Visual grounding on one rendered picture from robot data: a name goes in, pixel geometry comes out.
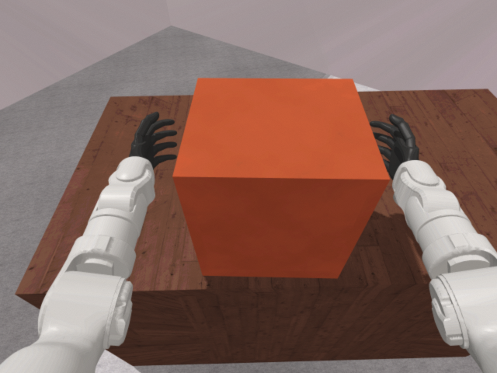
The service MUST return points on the robot left upper arm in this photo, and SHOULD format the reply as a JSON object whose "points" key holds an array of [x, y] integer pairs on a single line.
{"points": [[87, 313]]}

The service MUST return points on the robot right upper arm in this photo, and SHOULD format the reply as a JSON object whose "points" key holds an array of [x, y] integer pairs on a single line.
{"points": [[464, 306]]}

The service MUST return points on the pedestal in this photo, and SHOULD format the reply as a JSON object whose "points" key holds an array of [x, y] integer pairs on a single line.
{"points": [[380, 306]]}

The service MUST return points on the right robot hand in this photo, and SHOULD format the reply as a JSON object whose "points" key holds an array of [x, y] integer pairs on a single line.
{"points": [[402, 144]]}

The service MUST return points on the left robot forearm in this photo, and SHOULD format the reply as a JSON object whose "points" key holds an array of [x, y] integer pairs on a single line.
{"points": [[108, 243]]}

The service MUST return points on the carton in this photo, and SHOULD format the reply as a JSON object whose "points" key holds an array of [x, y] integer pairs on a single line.
{"points": [[277, 177]]}

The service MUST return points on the left robot hand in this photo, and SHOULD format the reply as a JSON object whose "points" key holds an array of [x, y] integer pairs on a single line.
{"points": [[143, 144]]}

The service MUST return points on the right robot forearm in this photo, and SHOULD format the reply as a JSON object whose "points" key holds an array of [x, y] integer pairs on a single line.
{"points": [[446, 236]]}

